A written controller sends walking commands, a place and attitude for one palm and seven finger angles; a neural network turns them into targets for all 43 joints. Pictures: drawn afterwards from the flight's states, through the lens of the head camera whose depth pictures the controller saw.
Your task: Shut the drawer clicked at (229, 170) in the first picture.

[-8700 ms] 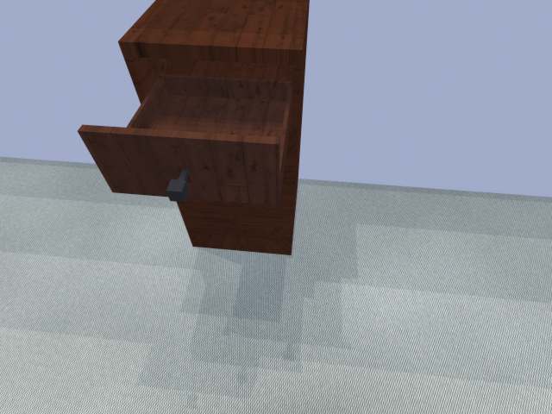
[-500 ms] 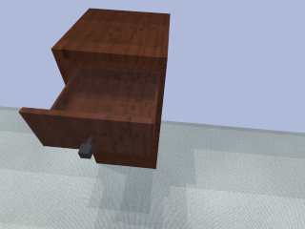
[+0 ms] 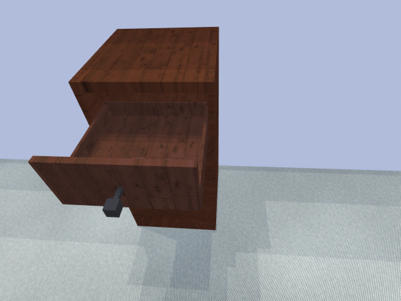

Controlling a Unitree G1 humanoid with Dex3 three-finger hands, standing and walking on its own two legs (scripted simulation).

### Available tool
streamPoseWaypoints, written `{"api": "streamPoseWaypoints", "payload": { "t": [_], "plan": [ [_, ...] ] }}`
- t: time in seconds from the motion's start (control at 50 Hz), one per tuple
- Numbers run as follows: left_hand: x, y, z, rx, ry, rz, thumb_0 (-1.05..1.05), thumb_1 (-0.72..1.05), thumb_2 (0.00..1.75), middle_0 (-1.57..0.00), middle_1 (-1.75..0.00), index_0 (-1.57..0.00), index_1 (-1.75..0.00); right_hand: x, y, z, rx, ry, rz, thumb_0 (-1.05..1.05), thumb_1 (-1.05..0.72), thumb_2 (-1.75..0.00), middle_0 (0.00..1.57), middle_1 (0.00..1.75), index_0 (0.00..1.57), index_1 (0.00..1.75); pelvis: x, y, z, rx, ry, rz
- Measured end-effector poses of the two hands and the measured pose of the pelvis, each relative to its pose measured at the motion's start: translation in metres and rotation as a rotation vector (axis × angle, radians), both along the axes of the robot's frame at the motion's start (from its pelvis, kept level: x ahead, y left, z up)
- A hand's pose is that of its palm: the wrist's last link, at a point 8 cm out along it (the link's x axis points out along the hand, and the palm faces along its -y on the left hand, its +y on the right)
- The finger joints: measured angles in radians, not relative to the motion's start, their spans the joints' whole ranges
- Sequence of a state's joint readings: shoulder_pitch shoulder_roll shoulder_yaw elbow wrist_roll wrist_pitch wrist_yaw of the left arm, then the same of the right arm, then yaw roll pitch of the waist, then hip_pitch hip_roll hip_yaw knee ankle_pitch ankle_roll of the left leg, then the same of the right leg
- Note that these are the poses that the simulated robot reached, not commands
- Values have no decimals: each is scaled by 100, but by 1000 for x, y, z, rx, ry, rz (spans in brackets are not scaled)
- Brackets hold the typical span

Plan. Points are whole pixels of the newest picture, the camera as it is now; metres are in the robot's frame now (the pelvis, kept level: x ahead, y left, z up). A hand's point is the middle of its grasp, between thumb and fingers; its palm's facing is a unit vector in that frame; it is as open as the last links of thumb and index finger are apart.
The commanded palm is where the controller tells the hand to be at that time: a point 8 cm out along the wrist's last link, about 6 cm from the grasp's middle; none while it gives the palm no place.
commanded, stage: come to a stop and stand still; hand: left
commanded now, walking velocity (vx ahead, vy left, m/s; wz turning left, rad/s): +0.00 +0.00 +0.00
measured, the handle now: (115, 201) +0.34 +0.23 +0.00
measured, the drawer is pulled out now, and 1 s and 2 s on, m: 0.29 0.29 0.29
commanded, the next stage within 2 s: look again from close up in 0.70 s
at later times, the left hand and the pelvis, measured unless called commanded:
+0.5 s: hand out of the picture +0.00 +0.12 -0.17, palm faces +0.03 -0.98 -0.20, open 7.3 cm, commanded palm none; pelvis +0.01 -0.04 +0.01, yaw +0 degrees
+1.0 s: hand out of the picture -0.01 +0.10 -0.17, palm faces +0.05 -0.98 -0.17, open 7.3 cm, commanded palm none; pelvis +0.01 -0.05 +0.01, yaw +1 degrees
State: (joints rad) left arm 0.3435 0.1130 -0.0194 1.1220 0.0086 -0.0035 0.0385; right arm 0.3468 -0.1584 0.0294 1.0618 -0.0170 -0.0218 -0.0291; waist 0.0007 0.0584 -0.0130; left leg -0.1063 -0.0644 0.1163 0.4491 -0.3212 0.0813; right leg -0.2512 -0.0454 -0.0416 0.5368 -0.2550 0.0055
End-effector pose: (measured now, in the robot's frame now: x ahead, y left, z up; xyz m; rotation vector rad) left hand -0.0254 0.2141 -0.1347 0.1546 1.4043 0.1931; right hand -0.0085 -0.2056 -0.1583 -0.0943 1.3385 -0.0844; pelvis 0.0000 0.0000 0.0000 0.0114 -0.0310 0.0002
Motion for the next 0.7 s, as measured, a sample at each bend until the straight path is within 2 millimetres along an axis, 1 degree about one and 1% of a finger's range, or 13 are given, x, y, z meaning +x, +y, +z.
{"api": "streamPoseWaypoints", "payload": {
  "t": [0.14,0.36,0.5,0.7],
  "plan": [
    [12,-13,4,-2,-14,-8,0,91,90,-19,-30,-19,-30,3,-17,2,-7,21,5,1,-91,-90,20,29,20,30,4,-12,3,4,6,-4],
    [19,-32,1,-14,4,-13,1,93,90,-20,-30,-20,-30,-9,-38,7,-24,100,-2,1,-91,-90,20,29,20,30,9,-32,5,3,6,1],
    [18,-42,0,-22,11,-10,1,93,90,-20,-30,-20,-30,-12,-44,9,-23,124,-5,0,-91,-90,20,29,20,30,10,-42,6,2,5,6],
    [13,-54,-1,-34,23,2,1,92,90,-20,-30,-20,-30,-12,-46,10,-12,132,-3,0,-91,-90,20,29,20,30,10,-50,7,0,9,10]
  ]
}}
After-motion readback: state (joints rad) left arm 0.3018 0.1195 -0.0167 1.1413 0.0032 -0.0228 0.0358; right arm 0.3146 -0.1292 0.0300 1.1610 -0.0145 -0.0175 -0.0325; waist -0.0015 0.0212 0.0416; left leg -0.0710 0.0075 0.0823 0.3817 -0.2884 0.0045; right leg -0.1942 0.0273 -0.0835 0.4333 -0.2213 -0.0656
